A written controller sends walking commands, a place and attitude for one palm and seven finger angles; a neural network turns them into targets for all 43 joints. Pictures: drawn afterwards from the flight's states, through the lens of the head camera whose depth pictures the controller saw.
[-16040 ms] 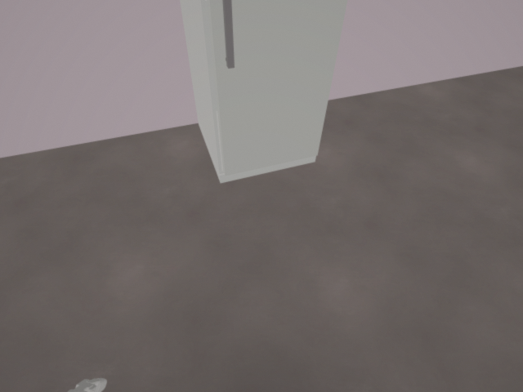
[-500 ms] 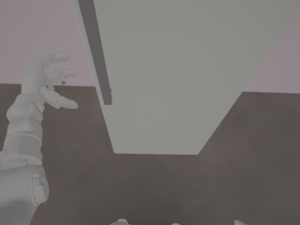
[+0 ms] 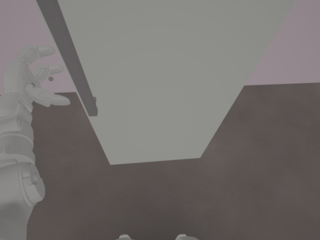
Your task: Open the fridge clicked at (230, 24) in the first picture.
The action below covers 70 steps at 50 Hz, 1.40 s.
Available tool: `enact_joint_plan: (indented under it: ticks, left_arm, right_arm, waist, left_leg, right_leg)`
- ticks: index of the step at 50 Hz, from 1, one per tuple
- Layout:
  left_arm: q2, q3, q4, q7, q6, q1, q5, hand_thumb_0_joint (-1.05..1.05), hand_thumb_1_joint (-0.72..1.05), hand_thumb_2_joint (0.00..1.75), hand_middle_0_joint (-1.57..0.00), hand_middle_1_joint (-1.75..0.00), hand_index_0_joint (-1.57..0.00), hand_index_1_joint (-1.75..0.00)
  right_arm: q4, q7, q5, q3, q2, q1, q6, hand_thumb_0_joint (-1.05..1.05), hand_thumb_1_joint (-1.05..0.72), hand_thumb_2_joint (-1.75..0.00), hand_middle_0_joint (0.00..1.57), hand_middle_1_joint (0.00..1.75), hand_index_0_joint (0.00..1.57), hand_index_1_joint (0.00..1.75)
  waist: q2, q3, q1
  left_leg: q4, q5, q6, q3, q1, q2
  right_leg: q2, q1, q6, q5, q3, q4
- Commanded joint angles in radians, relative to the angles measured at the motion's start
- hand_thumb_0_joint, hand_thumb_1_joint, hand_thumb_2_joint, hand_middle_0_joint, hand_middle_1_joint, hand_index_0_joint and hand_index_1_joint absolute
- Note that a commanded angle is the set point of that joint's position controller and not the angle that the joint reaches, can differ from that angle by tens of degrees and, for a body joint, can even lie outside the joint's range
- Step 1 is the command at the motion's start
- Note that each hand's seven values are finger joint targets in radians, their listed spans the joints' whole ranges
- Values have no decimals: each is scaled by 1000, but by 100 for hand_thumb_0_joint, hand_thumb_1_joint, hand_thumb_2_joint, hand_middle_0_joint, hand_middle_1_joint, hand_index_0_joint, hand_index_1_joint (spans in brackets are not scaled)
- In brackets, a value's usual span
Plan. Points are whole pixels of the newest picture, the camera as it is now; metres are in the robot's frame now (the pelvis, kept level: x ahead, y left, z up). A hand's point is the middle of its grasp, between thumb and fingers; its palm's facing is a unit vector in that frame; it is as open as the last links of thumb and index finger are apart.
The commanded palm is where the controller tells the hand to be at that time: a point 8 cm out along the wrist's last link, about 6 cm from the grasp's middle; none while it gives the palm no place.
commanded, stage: move the hooked fingers beside the handle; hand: left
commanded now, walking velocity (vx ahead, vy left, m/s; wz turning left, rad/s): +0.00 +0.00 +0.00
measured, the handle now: (69, 44) +0.51 +0.18 +0.19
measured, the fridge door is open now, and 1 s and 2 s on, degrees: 0 0 0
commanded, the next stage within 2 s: feel for the door with the fingertips in 0.60 s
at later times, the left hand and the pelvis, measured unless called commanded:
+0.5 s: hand (51, 85) +0.45 +0.23 +0.12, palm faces +0.05 -1.00 +0.02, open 14.0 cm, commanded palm +0.43 +0.29 +0.11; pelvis -0.01 -0.01 +0.00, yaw +2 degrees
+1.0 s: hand (59, 84) +0.46 +0.22 +0.11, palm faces +0.03 -1.00 +0.03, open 14.0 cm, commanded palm +0.43 +0.26 +0.11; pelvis -0.01 +0.01 +0.00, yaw +1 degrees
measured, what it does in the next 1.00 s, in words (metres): stands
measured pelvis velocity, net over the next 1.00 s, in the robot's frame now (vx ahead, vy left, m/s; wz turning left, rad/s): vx -0.01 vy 0.01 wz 0.01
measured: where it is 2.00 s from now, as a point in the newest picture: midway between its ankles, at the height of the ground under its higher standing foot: outside the picture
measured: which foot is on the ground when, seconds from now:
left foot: down 0.00-1.00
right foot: down 0.00-1.00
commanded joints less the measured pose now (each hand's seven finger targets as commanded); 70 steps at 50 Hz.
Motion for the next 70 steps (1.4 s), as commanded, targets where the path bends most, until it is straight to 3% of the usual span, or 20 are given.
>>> enact_joint_plan:
  ticks: [1,4,6,12,17,21,25,30,32,35,39,42,47,48,50,53,57,60,65,70]
  left_arm:
    - [309,38,-227,-3,-38,-344,-24,0,-50,30,-30,-120,-30,-120]
    - [307,33,-342,10,-81,-420,-29,0,-50,30,-30,-120,-30,-120]
    - [268,15,-364,13,-100,-430,-41,0,-50,30,-30,-120,-30,-120]
    - [215,-43,-223,-8,-44,-413,-41,0,-50,30,-30,-120,-30,-120]
    - [178,-82,-215,3,-26,-429,-36,0,-50,30,-30,-120,-30,-120]
    - [247,-14,-255,26,-71,-464,-42,0,-50,30,-30,-120,-30,-120]
    - [280,-1,-245,40,-94,-472,-15,0,-50,30,-30,-120,-30,-120]
    - [297,-5,-159,20,-64,-447,-9,0,-50,30,-30,-120,-30,-120]
    - [269,-32,-170,4,-61,-480,-18,0,-50,30,-30,-120,-30,-120]
    - [271,-12,-233,-10,-90,-477,-38,0,-50,30,-30,-120,-30,-120]
    - [157,-80,-191,-11,-76,-456,-59,0,-50,30,-30,-120,-30,-120]
    - [179,-66,-171,16,-46,-461,-42,0,-50,30,-30,-120,-30,-120]
    - [191,-27,-300,88,-88,-448,-21,0,-50,30,-30,-120,-30,-120]
    - [173,-38,-306,99,-97,-445,-25,0,-50,30,-30,-120,-30,-120]
    - [103,-89,-337,113,-105,-458,-16,0,-50,30,-30,-120,-30,-120]
    - [79,-107,-341,130,-99,-460,-12,0,-50,30,-30,-120,-30,-120]
    - [131,-60,-258,152,-70,-471,2,0,-50,30,-30,-120,-30,-120]
    - [98,-88,-262,166,-80,-495,17,0,-50,30,-30,-120,-30,-120]
    - [134,-70,-180,160,-87,-531,18,0,-50,30,-30,-120,-30,-120]
    - [148,-70,-187,138,-105,-575,16,0,-50,30,-30,-120,-30,-120]
  right_arm:
    - [-108,-20,12,-65,-170,74,-11,0,-90,-90,20,30,20,30]
    - [-107,-21,11,-69,-164,66,-14,0,-90,-90,20,30,20,30]
    - [-99,-20,11,-71,-159,61,-19,0,-90,-90,20,30,20,30]
    - [-73,-28,19,-62,-164,41,-23,0,-90,-90,20,30,20,30]
    - [-92,-28,19,-56,-159,26,-26,0,-90,-90,20,30,20,30]
    - [-98,-26,14,-58,-164,30,-30,0,-90,-90,20,30,20,30]
    - [-96,-23,13,-53,-161,24,-29,0,-90,-90,20,30,20,30]
    - [-89,-31,18,-50,-168,35,-24,0,-90,-90,20,30,20,30]
    - [-88,-33,18,-50,-170,38,-25,0,-90,-90,20,30,20,30]
    - [-84,-31,12,-58,-171,51,-31,0,-90,-90,20,30,20,30]
    - [-70,-25,13,-60,-168,56,-33,0,-90,-90,20,30,20,30]
    - [-67,-23,12,-63,-173,63,-31,0,-90,-90,20,30,20,30]
    - [-82,-7,0,-69,-161,63,-40,0,-90,-90,20,30,20,30]
    - [-83,-5,0,-69,-161,69,-39,0,-90,-90,20,30,20,30]
    - [-79,4,0,-73,-153,60,-43,0,-90,-90,20,30,20,30]
    - [-74,6,2,-76,-157,60,-43,0,-90,-90,20,30,20,30]
    - [-63,0,4,-72,-159,55,-38,0,-90,-90,20,30,20,30]
    - [-67,1,1,-65,-148,48,-41,0,-90,-90,20,30,20,30]
    - [-59,-5,0,-62,-158,58,-43,0,-90,-90,20,30,20,30]
    - [-57,-9,0,-59,-157,61,-47,0,-90,-90,20,30,20,30]
  waist:
    - [46,-366,36]
    - [120,-424,29]
    - [116,-436,17]
    - [80,-323,-2]
    - [59,-319,-7]
    - [44,-411,8]
    - [102,-409,20]
    - [53,-349,6]
    - [81,-346,-8]
    - [115,-445,9]
    - [65,-358,-15]
    - [68,-315,-11]
    - [126,-442,27]
    - [89,-435,20]
    - [126,-436,12]
    - [106,-419,4]
    - [59,-349,8]
    - [104,-362,10]
    - [6,-337,-15]
    - [53,-398,-16]
  left_leg:
    - [-63,389,9,-72,241,-14]
    - [-53,413,6,-82,317,-13]
    - [-47,420,4,-90,364,-8]
    - [-61,323,6,-95,295,-13]
    - [-58,311,6,-95,276,-16]
    - [-47,334,4,-99,289,-17]
    - [-44,324,0,-99,283,-20]
    - [-51,272,6,-96,219,-18]
    - [-56,260,4,-99,239,-16]
    - [-44,337,-2,-110,323,-11]
    - [-52,315,-2,-116,313,-5]
    - [-66,259,-1,-120,278,-7]
    - [-50,376,-18,-130,375,-1]
    - [-46,394,-18,-137,376,1]
    - [-43,424,-24,-139,412,5]
    - [-43,432,-25,-148,424,8]
    - [-61,347,-20,-135,346,1]
    - [-57,381,-24,-136,375,-2]
    - [-55,298,-11,-126,301,-6]
    - [-39,300,-7,-118,308,-15]
  right_leg:
    - [-1,187,17,434,45,-59]
    - [3,169,14,425,50,-55]
    - [7,146,14,414,46,-60]
    - [-3,105,14,345,40,-77]
    - [-9,103,16,341,43,-72]
    - [-7,149,16,365,51,-54]
    - [-7,143,13,350,54,-47]
    - [-8,142,15,321,55,-62]
    - [-7,115,14,298,52,-67]
    - [0,120,8,331,44,-53]
    - [5,52,11,291,27,-63]
    - [1,33,10,234,25,-69]
    - [7,49,3,280,17,-37]
    - [10,49,2,284,12,-33]
    - [12,22,5,293,10,-31]
    - [15,10,2,282,6,-34]
    - [8,30,5,265,11,-44]
    - [5,18,2,277,10,-37]
    - [4,42,10,266,24,-46]
    - [1,62,11,288,38,-44]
